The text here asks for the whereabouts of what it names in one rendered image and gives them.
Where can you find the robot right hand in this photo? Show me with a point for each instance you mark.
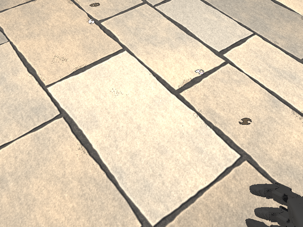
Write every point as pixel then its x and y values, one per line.
pixel 292 216

